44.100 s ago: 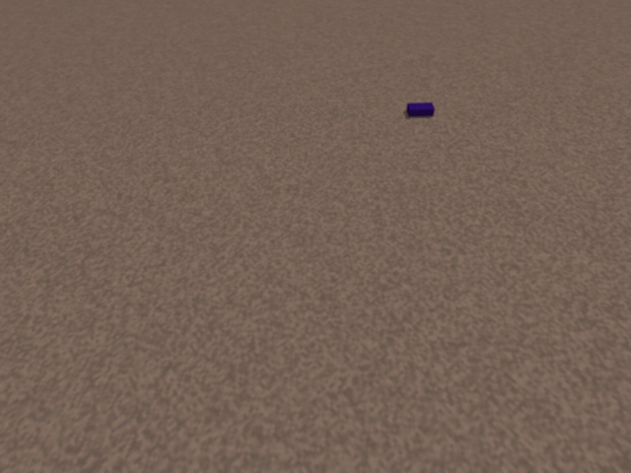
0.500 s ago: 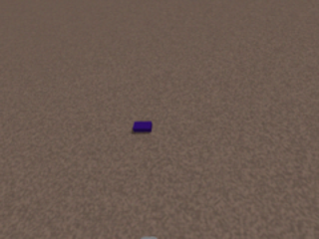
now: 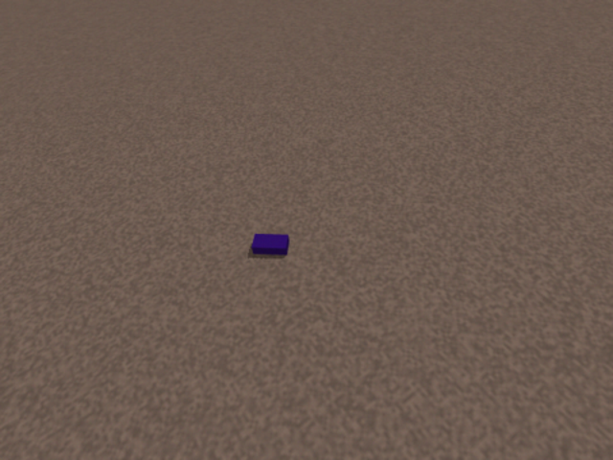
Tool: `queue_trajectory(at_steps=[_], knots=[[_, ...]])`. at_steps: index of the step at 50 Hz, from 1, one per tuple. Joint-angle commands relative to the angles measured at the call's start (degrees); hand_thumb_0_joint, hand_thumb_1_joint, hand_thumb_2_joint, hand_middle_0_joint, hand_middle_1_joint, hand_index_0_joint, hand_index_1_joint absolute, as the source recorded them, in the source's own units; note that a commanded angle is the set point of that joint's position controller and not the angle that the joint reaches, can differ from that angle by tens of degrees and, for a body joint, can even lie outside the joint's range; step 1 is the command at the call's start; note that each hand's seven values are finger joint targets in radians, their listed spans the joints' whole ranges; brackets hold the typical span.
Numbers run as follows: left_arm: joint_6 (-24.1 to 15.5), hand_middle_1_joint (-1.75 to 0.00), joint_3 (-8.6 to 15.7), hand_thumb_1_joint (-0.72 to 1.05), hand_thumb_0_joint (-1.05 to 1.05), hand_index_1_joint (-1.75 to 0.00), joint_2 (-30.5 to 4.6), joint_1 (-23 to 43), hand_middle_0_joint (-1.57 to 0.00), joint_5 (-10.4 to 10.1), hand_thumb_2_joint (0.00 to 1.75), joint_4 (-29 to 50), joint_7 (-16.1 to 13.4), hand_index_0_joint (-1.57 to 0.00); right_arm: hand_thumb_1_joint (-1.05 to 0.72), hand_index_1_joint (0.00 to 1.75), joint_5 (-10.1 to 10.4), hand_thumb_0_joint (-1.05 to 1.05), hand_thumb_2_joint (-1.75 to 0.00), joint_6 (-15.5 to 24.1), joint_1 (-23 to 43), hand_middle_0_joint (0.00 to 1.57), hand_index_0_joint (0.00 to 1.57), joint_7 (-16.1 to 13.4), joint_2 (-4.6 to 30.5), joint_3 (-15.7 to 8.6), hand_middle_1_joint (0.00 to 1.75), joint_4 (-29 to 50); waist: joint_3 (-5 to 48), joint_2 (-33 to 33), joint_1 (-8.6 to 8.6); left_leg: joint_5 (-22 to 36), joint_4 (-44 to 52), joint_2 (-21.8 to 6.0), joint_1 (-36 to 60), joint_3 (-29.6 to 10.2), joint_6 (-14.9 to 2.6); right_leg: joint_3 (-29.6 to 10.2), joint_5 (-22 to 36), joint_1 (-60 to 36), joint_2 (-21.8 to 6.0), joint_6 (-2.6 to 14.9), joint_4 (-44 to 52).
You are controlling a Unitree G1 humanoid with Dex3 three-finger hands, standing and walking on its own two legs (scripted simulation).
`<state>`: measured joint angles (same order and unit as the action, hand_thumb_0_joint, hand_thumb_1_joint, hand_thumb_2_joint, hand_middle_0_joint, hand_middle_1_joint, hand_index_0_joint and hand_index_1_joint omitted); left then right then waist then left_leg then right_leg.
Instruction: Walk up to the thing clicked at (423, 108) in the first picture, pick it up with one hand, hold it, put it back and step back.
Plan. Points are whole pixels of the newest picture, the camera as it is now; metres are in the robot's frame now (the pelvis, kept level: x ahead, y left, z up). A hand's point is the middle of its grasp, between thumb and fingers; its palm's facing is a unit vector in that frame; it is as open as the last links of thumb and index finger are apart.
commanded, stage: step back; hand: left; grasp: from above
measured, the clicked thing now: (270, 244) +1.06 +0.25 -0.74
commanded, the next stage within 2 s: stand in 0.42 s
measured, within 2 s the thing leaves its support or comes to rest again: neither
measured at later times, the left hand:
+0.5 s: hand out of the picture +0.13 +0.31 -0.14, palm faces +0.04 -0.93 -0.37, open 7.4 cm
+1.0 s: hand out of the picture +0.10 +0.28 -0.13, palm faces -0.01 -0.94 -0.35, open 7.4 cm
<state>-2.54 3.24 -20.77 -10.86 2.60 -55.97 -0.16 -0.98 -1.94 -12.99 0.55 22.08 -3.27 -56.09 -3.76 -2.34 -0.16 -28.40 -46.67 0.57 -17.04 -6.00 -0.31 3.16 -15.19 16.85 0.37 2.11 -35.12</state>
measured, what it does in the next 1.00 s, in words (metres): steps on the spot: left foot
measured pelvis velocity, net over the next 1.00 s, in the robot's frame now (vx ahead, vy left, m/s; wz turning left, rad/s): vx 0.03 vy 0.02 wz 0.02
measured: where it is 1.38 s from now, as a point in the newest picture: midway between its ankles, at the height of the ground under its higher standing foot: outside the picture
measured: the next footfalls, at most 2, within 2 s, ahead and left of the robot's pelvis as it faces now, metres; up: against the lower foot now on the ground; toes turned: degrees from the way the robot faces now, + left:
left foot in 0.22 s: +0.07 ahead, +0.17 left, +0.00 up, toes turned +1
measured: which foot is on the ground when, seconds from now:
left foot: up 0.00-0.20, down 0.22-1.00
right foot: down 0.00-1.00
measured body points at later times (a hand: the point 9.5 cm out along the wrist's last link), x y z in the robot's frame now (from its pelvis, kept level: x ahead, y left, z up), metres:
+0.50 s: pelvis +0.04 +0.04 +0.01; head +0.07 +0.05 +0.46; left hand +0.13 +0.36 -0.12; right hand +0.15 -0.25 -0.12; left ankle +0.03 +0.17 -0.72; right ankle +0.04 -0.10 -0.72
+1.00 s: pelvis +0.03 +0.02 +0.02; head +0.04 +0.02 +0.47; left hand +0.10 +0.33 -0.11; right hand +0.13 -0.28 -0.11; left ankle +0.03 +0.17 -0.72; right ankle +0.04 -0.11 -0.72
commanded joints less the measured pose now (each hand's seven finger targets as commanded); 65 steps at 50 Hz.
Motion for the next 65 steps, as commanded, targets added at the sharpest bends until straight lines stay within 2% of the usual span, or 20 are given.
queue_trajectory(at_steps=[1, 3, 7, 10, 11, 12, 13, 14, 16, 17, 18, 20, 21, 23, 26, 31, 45, 51, 56, 65], knots=[[-1.58, -0.3, 3.94, 0.9, 0.0, -0.3, -16.01, 5.88, -0.2, -0.57, 0.9, 5.53, -1.19, -0.2, -0.9, 0.3, 0.23, 0.0, -0.9, 1.45, -1.67, 0.2, 0.2, -0.61, 10.87, -2.32, 0.3, 1.85, -2.12, 6.74, 0.19, 0.15, -6.15, -1.79, -5.82, -2.52, -0.38, -22.1, -17.49, 2.81, -17.76, 8.76, 21.14], [-1.67, -0.3, 4.21, 0.9, 0.0, -0.3, -16.04, 4.2, -0.2, -0.61, 0.9, 4.11, -1.17, -0.2, -0.9, 0.3, -0.22, 0.0, -0.9, 1.5, -1.92, 0.2, 0.2, -0.48, 10.36, -2.22, 0.3, 1.35, -0.55, 7.69, -0.82, 2.06, -5.15, -1.69, -7.19, -1.92, 0.14, -18.31, -12.29, -0.61, -15.78, 7.49, 18.55], [-1.43, -0.3, 4.04, 0.9, 0.0, -0.3, -15.84, 3.94, -0.2, -0.99, 0.9, 3.7, -0.94, -0.2, -0.9, 0.3, -0.44, 0.0, -0.9, 2.52, -0.76, 0.2, 0.2, -0.53, 9.09, -1.56, 0.3, 1.24, 3.51, 10.87, -1.23, 1.82, 8.06, -2.12, -2.44, 4.08, 0.89, -12.6, 10.35, -5.28, -15.9, 7.86, 12.02], [-0.43, -0.3, 3.01, 0.9, 0.0, -0.3, -14.01, 5.64, -0.2, -1.84, 0.9, 3.8, -1.01, -0.2, -0.9, 0.3, -0.91, 0.0, -0.9, 3.25, -2.55, 0.2, 0.2, -1.02, 8.98, -2.2, 0.3, -0.77, 5.93, 8.82, 1.02, 17.79, 22.81, -0.46, 6.48, 6.64, 0.09, -7.07, 22.92, -4.11, -12.58, 4.06, 1.72], [-0.26, -0.3, 2.46, 0.9, 0.0, -0.3, -12.46, 4.94, -0.2, -2.12, 0.9, 4.03, -1.12, -0.2, -0.9, 0.3, -1.11, 0.0, -0.9, 3.43, -1.92, 0.2, 0.2, -1.27, 10.72, -2.77, 0.3, -0.67, 7.62, 5.15, 0.42, 28.53, 21.47, -3.86, 9.0, 1.65, -1.43, -5.16, 23.01, -2.79, -10.03, 1.51, -2.22], [0.01, -0.3, 1.95, 0.9, 0.0, -0.3, -10.72, 4.48, -0.2, -2.67, 0.9, 4.65, -1.1, -0.2, -0.9, 0.3, -1.39, 0.0, -0.9, 3.63, -0.08, 0.2, 0.2, -1.51, 13.2, -3.09, 0.3, 0.32, 8.91, -0.18, -0.46, 34.06, 22.2, -10.94, 9.41, -6.97, -4.1, -2.85, 16.25, 0.12, -6.12, -0.53, -5.9], [0.58, -0.3, 1.76, 0.9, 0.0, -0.3, -10.76, 5.16, -0.2, -3.2, 0.9, 3.48, -1.1, -0.2, -0.9, 0.3, -0.58, 0.0, -0.9, 3.57, 5.29, 0.2, 0.2, -1.46, 15.15, -2.77, 0.3, 1.43, 7.67, -2.5, -1.51, 28.93, 22.19, -14.38, 4.19, -10.36, -8.52, -0.63, 0.99, -1.28, -1.89, -1.56, -4.13], [0.63, -0.3, 1.9, 0.9, 0.0, -0.3, -11.32, 5.05, -0.2, -2.84, 0.9, 2.04, -1.16, -0.2, -0.9, 0.3, 0.04, 0.0, -0.9, 3.39, 7.59, 0.2, 0.2, -1.15, 14.6, -2.33, 0.3, 1.31, 6.63, -3.22, -1.91, 27.41, 21.29, -14.88, -0.73, -9.31, -9.56, -1.77, -5.49, -7.04, -2.36, -1.16, -0.64], [-0.07, -0.3, 1.67, 0.9, 0.0, -0.3, -12.35, 4.36, -0.2, -2.43, 0.9, 1.03, -1.09, -0.2, -0.9, 0.3, 0.15, 0.0, -0.9, 2.99, 9.28, 0.2, 0.2, -0.97, 11.41, -1.3, 0.3, 0.8, 7.6, -0.45, -2.58, 28.22, 18.09, -9.36, -0.14, -1.57, -4.53, -4.03, 6.39, -10.44, -5.77, -0.28, 5.52], [-0.39, -0.3, 2.06, 0.9, 0.0, -0.3, -13.69, 3.18, -0.2, -2.25, 0.9, 0.53, -1.2, -0.2, -0.9, 0.3, 0.32, 0.0, -0.9, 3.03, 8.97, 0.2, 0.2, -1.19, 11.19, -1.22, 0.3, 0.98, 9.15, -0.01, -2.09, 32.04, 15.04, -7.28, 1.09, 0.65, -2.91, -5.77, 16.88, -12.35, -7.81, 0.51, 5.53], [-0.53, -0.3, 2.29, 0.9, 0.0, -0.3, -14.82, 3.8, -0.2, -2.58, 0.9, 0.27, -1.28, -0.2, -0.9, 0.3, 0.48, 0.0, -0.9, 2.95, 6.86, 0.2, 0.2, -1.37, 10.05, -1.0, 0.3, 0.14, 9.8, 1.06, -1.13, 32.84, 14.17, -5.68, 1.82, 1.25, -1.58, -8.89, 19.79, -11.77, -9.86, 1.65, 5.05], [-0.19, -0.3, 1.82, 0.9, 0.0, -0.3, -14.3, 6.59, -0.2, -2.72, 0.9, 0.56, -1.36, -0.2, -0.9, 0.3, 0.2, 0.0, -0.9, 2.75, 6.71, 0.2, 0.2, -1.38, 10.81, -1.29, 0.3, -1.62, 8.77, -0.44, -0.06, 32.3, 17.23, -6.57, 4.96, 0.47, -1.83, -7.51, 18.44, -8.55, -9.86, 1.43, 4.9], [0.5, -0.3, 0.13, 0.9, 0.0, -0.3, -10.48, 6.24, -0.2, -2.94, 0.9, -1.2, -0.88, -0.2, -0.9, 0.3, 0.2, 0.0, -0.9, 3.68, 5.96, 0.2, 0.2, -1.28, 11.63, -0.5, 0.3, -1.68, 7.36, 0.24, -0.06, 33.09, 21.98, -8.91, 5.93, -2.58, -2.78, -4.88, 15.82, -8.25, -6.31, -0.13, 4.09], [0.75, -0.3, -0.36, 0.9, 0.0, -0.3, -10.17, 6.26, -0.2, -2.98, 0.9, -1.65, -0.6, -0.2, -0.9, 0.3, -0.06, 0.0, -0.9, 4.52, 8.39, 0.2, 0.2, -1.1, 12.96, -0.72, 0.3, -1.75, 6.32, -1.76, -0.84, 37.46, 23.51, -10.82, 6.99, -4.5, -3.46, -4.21, 12.6, -8.92, -5.5, -1.36, 6.8], [0.65, -0.3, -0.19, 0.9, 0.0, -0.3, -11.64, 7.05, -0.2, -2.67, 0.9, -3.12, -0.52, -0.2, -0.9, 0.3, 0.44, 0.0, -0.9, 4.55, 9.03, 0.2, 0.2, -1.2, 11.19, -0.26, 0.3, -2.12, 6.79, -0.58, -0.2, 41.48, 23.7, -9.43, 9.58, -1.52, -2.02, -4.69, 17.76, -11.11, -6.46, -1.34, 8.73], [0.53, -0.3, -0.84, 0.9, 0.0, -0.3, -11.13, 7.84, -0.2, -2.4, 0.9, -4.22, -0.36, -0.2, -0.9, 0.3, 0.7, 0.0, -0.9, 4.31, 10.84, 0.2, 0.2, -1.21, 10.54, 0.11, 0.3, -2.63, 8.13, -0.49, -0.15, 40.35, 25.41, -8.6, 12.81, 0.5, -0.96, -4.96, 20.75, -12.47, -7.25, -1.44, 11.96], [0.15, -0.3, -0.79, 0.9, 0.0, -0.3, -12.07, 8.7, -0.2, -2.08, 0.9, -6.41, -0.08, -0.2, -0.9, 0.3, 0.52, 0.0, -0.9, 3.65, 12.85, 0.2, 0.2, -0.59, 9.47, 0.51, 0.3, -3.94, 5.08, 2.92, -0.15, 24.2, 30.24, -7.54, 11.52, 1.49, -0.08, -6.16, 11.16, -11.46, -8.33, -1.59, 19.19], [0.11, -0.3, -0.73, 0.9, 0.0, -0.3, -12.15, 9.14, -0.2, -2.08, 0.9, -6.46, -0.06, -0.2, -0.9, 0.3, 0.41, 0.0, -0.9, 3.64, 11.6, 0.2, 0.2, -0.42, 9.84, 0.67, 0.3, -4.91, 4.74, 2.7, 0.03, 21.88, 31.31, -7.78, 9.57, 1.04, 0.15, -6.26, 9.32, -12.34, -8.27, -1.63, 19.66], [0.35, -0.3, -0.67, 0.9, 0.0, -0.3, -12.77, 8.71, -0.2, -1.99, 0.9, -6.71, 0.1, -0.2, -0.9, 0.3, 0.34, 0.0, -0.9, 3.46, 10.02, 0.2, 0.2, -0.19, 9.54, 0.76, 0.3, -5.68, 2.83, 3.97, 0.1, 17.48, 31.25, -7.28, 9.23, 1.13, 0.14, -7.47, 0.57, -8.6, -8.37, -1.33, 21.86], [0.37, -0.3, -0.64, 0.9, 0.0, -0.3, -12.25, 8.04, -0.2, -2.23, 0.9, -6.43, 0.29, -0.2, -0.9, 0.3, 0.17, 0.0, -0.9, 3.68, 7.99, 0.2, 0.2, -0.3, 9.98, 1.03, 0.3, -6.06, 3.7, 1.84, -0.14, 18.63, 31.57, -7.71, 7.5, 0.64, 0.12, -7.28, 4.07, -10.24, -7.96, -1.29, 20.31]])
